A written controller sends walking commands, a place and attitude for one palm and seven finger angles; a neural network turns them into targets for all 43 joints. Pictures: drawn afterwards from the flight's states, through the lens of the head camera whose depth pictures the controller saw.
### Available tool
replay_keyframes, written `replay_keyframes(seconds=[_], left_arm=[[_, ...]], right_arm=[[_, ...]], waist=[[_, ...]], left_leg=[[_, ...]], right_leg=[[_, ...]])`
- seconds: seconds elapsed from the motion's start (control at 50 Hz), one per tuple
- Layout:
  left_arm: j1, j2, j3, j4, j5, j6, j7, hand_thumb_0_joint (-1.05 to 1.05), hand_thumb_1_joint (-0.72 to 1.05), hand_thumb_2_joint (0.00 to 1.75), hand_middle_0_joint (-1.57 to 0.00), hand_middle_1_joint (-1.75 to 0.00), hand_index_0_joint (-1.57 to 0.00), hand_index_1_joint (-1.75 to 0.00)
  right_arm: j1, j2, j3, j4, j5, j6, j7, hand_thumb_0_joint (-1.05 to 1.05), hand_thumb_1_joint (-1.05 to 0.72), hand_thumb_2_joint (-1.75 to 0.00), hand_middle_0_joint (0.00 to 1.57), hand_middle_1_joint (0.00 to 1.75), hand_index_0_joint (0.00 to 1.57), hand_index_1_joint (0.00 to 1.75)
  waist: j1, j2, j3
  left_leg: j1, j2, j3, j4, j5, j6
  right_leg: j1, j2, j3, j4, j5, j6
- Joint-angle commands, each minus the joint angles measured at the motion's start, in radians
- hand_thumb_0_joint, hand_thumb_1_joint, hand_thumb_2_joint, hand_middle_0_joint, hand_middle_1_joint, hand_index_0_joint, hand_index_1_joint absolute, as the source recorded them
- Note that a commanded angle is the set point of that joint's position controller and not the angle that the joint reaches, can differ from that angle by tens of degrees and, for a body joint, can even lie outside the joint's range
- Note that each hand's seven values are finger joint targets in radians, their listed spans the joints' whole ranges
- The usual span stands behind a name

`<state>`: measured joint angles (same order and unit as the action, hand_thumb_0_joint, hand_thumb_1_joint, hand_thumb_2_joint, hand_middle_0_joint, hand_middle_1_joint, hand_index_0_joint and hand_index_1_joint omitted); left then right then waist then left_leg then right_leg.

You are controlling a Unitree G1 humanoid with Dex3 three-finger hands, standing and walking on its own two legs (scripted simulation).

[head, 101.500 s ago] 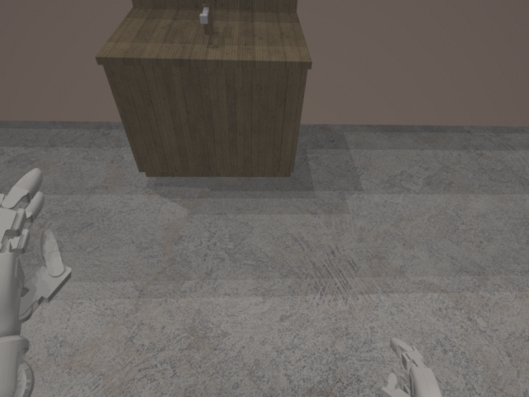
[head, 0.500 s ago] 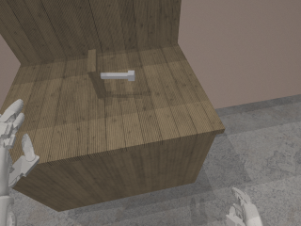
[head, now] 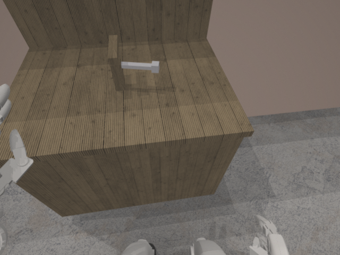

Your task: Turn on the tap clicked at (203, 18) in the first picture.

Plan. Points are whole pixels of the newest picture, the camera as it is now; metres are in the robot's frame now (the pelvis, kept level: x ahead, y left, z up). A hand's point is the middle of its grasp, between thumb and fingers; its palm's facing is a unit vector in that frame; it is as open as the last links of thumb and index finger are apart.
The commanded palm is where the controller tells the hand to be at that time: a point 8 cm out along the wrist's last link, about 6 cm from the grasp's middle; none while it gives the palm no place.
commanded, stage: step back with the hand held close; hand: left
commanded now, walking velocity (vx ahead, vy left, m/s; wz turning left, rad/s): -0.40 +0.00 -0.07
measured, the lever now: (155, 67) +0.67 +0.09 +0.05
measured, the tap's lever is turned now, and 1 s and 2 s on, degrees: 77 77 77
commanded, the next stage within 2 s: stop stepping back and stand still in 0.32 s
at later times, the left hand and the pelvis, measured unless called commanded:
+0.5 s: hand (48, 211) +0.15 +0.18 +0.19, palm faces +0.30 -0.84 -0.44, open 7.4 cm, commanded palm +0.08 +0.23 +0.20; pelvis -0.09 -0.04 +0.01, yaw -3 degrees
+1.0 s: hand out of the picture +0.05 +0.15 +0.18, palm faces +0.33 -0.83 -0.44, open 7.4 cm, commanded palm -0.01 +0.20 +0.20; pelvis -0.18 -0.08 +0.01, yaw -1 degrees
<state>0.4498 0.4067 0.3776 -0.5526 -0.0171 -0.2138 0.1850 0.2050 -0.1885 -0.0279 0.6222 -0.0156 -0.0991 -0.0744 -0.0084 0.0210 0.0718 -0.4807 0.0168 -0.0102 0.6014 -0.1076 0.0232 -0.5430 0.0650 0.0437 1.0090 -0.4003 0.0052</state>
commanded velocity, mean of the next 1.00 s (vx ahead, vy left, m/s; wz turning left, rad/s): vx -0.03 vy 0.04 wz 0.00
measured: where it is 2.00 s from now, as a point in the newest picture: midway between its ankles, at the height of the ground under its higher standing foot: outside the picture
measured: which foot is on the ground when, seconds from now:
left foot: down 0.00-0.16, up 0.18-0.42, down 0.44-0.66, up 0.68-0.92, down 0.94-1.00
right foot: up 0.00-0.12, down 0.14-0.94, up 0.96-1.00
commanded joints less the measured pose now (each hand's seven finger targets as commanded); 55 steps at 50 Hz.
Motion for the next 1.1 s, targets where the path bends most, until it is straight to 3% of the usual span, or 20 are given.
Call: replay_keyframes(seconds=[0.0,0.1,0.14,0.16,0.18,0.26,0.32,0.38,0.42,0.44,0.48,0.54,0.6,0.66,0.76,0.86,0.88,0.92,0.98,1.08], left_arm=[[0.007,0.09,0.093,-0.168,-0.032,-0.054,0.009,0.0,0.9,0.9,-0.2,-0.3,-0.2,-0.3],[-0.051,0.058,0.018,-0.142,-0.032,-0.029,-0.017,0.0,0.9,0.9,-0.2,-0.3,-0.2,-0.3],[-0.098,0.133,0.039,-0.175,-0.019,-0.047,-0.022,0.0,0.9,0.9,-0.2,-0.3,-0.2,-0.3],[-0.122,0.184,0.065,-0.193,-0.025,-0.058,-0.017,0.0,0.9,0.9,-0.2,-0.3,-0.2,-0.3],[-0.092,0.172,0.075,-0.158,-0.032,-0.045,-0.021,0.0,0.9,0.9,-0.2,-0.3,-0.2,-0.3],[-0.006,0.159,0.109,-0.138,-0.023,-0.077,-0.028,0.0,0.9,0.9,-0.2,-0.3,-0.2,-0.3],[0.006,0.152,0.133,-0.158,-0.033,-0.082,-0.013,0.0,0.9,0.9,-0.2,-0.3,-0.2,-0.3],[0.057,0.144,0.126,-0.175,-0.043,-0.067,-0.011,0.0,0.9,0.9,-0.2,-0.3,-0.2,-0.3],[0.059,0.153,0.124,-0.256,-0.055,-0.071,-0.013,0.0,0.9,0.9,-0.2,-0.3,-0.2,-0.3],[0.077,0.144,0.116,-0.258,-0.044,-0.076,-0.018,0.0,0.9,0.9,-0.2,-0.3,-0.2,-0.3],[0.15,0.159,0.143,-0.274,-0.049,-0.062,-0.031,0.0,0.9,0.9,-0.2,-0.3,-0.2,-0.3],[0.092,0.133,0.117,-0.234,-0.03,-0.026,-0.015,0.0,0.9,0.9,-0.2,-0.3,-0.2,-0.3],[0.08,0.135,0.112,-0.144,-0.029,-0.002,-0.011,0.0,0.9,0.9,-0.2,-0.3,-0.2,-0.3],[-0.015,0.161,0.105,-0.097,-0.023,0.002,-0.024,0.0,0.9,0.9,-0.2,-0.3,-0.2,-0.3],[-0.056,0.149,0.068,-0.067,-0.018,0.011,-0.03,0.0,0.9,0.9,-0.2,-0.3,-0.2,-0.3],[-0.04,0.155,0.071,-0.154,-0.021,0.01,-0.007,0.0,0.9,0.9,-0.2,-0.3,-0.2,-0.3],[-0.009,0.169,0.088,-0.165,-0.024,0.005,-0.003,0.0,0.9,0.9,-0.2,-0.3,-0.2,-0.3],[-0.027,0.156,0.098,-0.2,-0.013,-0.008,-0.001,0.0,0.9,0.9,-0.2,-0.3,-0.2,-0.3],[-0.012,0.184,0.141,-0.125,-0.008,-0.011,-0.01,0.0,0.9,0.9,-0.2,-0.3,-0.2,-0.3],[-0.003,0.091,0.066,0.056,-0.028,0.01,-0.029,0.0,0.9,0.9,-0.2,-0.3,-0.2,-0.3]], right_arm=[[-0.057,-0.124,-0.041,-0.118,0.01,-0.073,0.01,0.0,-0.9,-0.9,0.2,0.3,0.2,0.3],[-0.089,-0.129,-0.019,-0.1,0.002,-0.06,0.015,0.0,-0.9,-0.9,0.2,0.3,0.2,0.3],[-0.077,-0.096,-0.026,-0.099,0.013,-0.046,0.02,0.0,-0.9,-0.9,0.2,0.3,0.2,0.3],[-0.13,-0.09,-0.016,-0.124,0.026,-0.053,0.011,0.0,-0.9,-0.9,0.2,0.3,0.2,0.3],[-0.127,-0.111,-0.037,-0.117,0.032,-0.063,0.013,0.0,-0.9,-0.9,0.2,0.3,0.2,0.3],[-0.178,-0.063,0.021,-0.139,0.017,-0.011,0.009,0.0,-0.9,-0.9,0.2,0.3,0.2,0.3],[-0.175,-0.089,0.001,-0.157,0.025,-0.01,-0.01,0.0,-0.9,-0.9,0.2,0.3,0.2,0.3],[-0.113,-0.122,-0.034,-0.154,0.04,0.0,-0.021,0.0,-0.9,-0.9,0.2,0.3,0.2,0.3],[-0.096,-0.165,-0.059,-0.19,0.051,-0.018,-0.018,0.0,-0.9,-0.9,0.2,0.3,0.2,0.3],[-0.064,-0.16,-0.069,-0.182,0.059,-0.032,-0.001,0.0,-0.9,-0.9,0.2,0.3,0.2,0.3],[-0.048,-0.142,-0.052,-0.177,0.028,-0.059,0.011,0.0,-0.9,-0.9,0.2,0.3,0.2,0.3],[-0.054,-0.154,-0.048,-0.166,0.048,-0.062,0.023,0.0,-0.9,-0.9,0.2,0.3,0.2,0.3],[-0.079,-0.158,-0.042,-0.171,0.051,-0.044,0.012,0.0,-0.9,-0.9,0.2,0.3,0.2,0.3],[-0.094,-0.137,-0.056,-0.145,0.038,-0.027,0.007,0.0,-0.9,-0.9,0.2,0.3,0.2,0.3],[-0.087,-0.12,-0.025,-0.101,0.025,-0.015,0.002,0.0,-0.9,-0.9,0.2,0.3,0.2,0.3],[-0.068,-0.13,-0.02,-0.12,0.021,-0.042,-0.007,0.0,-0.9,-0.9,0.2,0.3,0.2,0.3],[-0.064,-0.142,-0.021,-0.133,0.019,-0.048,-0.009,0.0,-0.9,-0.9,0.2,0.3,0.2,0.3],[-0.053,-0.161,-0.02,-0.142,0.016,-0.064,-0.003,0.0,-0.9,-0.9,0.2,0.3,0.2,0.3],[-0.04,-0.128,-0.035,-0.107,0.034,-0.077,0.014,0.0,-0.9,-0.9,0.2,0.3,0.2,0.3],[-0.056,-0.142,-0.02,-0.107,0.032,-0.055,-0.018,0.0,-0.9,-0.9,0.2,0.3,0.2,0.3]], waist=[[0.007,0.189,-0.194],[0.025,0.202,-0.181],[0.009,-0.183,-0.201],[0.036,-0.326,-0.166],[0.043,-0.37,-0.211],[0.002,-0.074,-0.209],[0.006,-0.135,-0.269],[-0.014,-0.092,-0.349],[-0.003,0.184,-0.326],[-0.009,0.236,-0.307],[-0.01,0.331,-0.274],[-0.024,0.166,-0.168],[-0.006,0.027,-0.128],[-0.016,-0.279,-0.096],[-0.035,-0.152,-0.148],[-0.025,-0.099,-0.182],[-0.026,0.003,-0.181],[-0.03,0.396,-0.097],[-0.014,0.144,-0.059],[0.014,0.019,-0.062]], left_leg=[[0.174,0.25,-0.236,-0.35,-0.338,0.109],[0.163,0.17,-0.145,-0.261,-0.37,0.017],[0.217,0.002,0.048,0.24,-0.333,-0.064],[0.026,-0.091,0.068,0.577,-0.469,-0.077],[-0.05,-0.096,-0.028,0.728,-0.472,-0.072],[-0.085,-0.018,0.013,0.502,-0.375,-0.07],[0.028,-0.015,0.035,0.111,-0.334,-0.053],[0.255,0.023,0.064,-0.271,0.008,-0.043],[0.584,0.267,-0.121,-0.223,0.756,0.043],[0.677,0.316,-0.127,-0.167,0.879,0.084],[0.584,0.264,-0.146,-0.181,0.736,0.097],[0.382,0.226,-0.104,-0.184,0.402,0.079],[0.114,0.127,-0.039,-0.14,-0.264,0.041],[0.087,-0.037,0.01,0.346,-0.406,-0.001],[0.218,-0.01,0.062,0.271,-0.281,0.003],[0.312,-0.031,0.1,-0.094,-0.35,0.045],[0.319,0.001,0.043,-0.229,-0.399,0.067],[0.271,0.264,-0.362,-0.477,-0.65,0.195],[0.202,0.285,-0.32,-0.406,-0.45,0.222],[0.063,0.12,-0.044,-0.08,-0.403,0.078]], right_leg=[[0.068,-0.031,-0.009,-0.048,-0.077,0.001],[0.292,-0.02,-0.046,-0.668,0.069,-0.03],[0.157,-0.268,0.148,-0.849,0.287,-0.106],[0.161,-0.408,0.284,-0.829,0.572,-0.177],[0.174,-0.413,0.238,-0.757,0.711,-0.181],[0.382,-0.303,0.091,-0.557,0.965,-0.146],[0.491,-0.295,0.149,-0.484,1.054,-0.145],[0.498,-0.262,0.13,-0.393,0.917,-0.099],[0.11,-0.098,0.007,-0.244,0.193,-0.006],[-0.029,-0.054,-0.002,-0.151,-0.101,-0.009],[-0.045,-0.061,-0.004,-0.16,-0.139,0.0],[0.135,-0.081,-0.025,-0.362,0.053,0.0],[0.428,-0.081,-0.043,-0.619,0.165,0.01],[0.168,-0.369,0.451,-0.921,-0.413,-0.11],[0.06,-0.293,0.196,-0.818,-0.307,-0.107],[0.156,-0.277,0.178,-0.734,-0.294,-0.081],[0.182,-0.228,0.135,-0.619,-0.267,-0.073],[0.024,0.009,-0.112,-0.047,-0.109,0.01],[-0.106,-0.087,0.037,0.216,-0.007,-0.005],[0.408,-0.061,-0.097,-0.584,0.048,-0.009]])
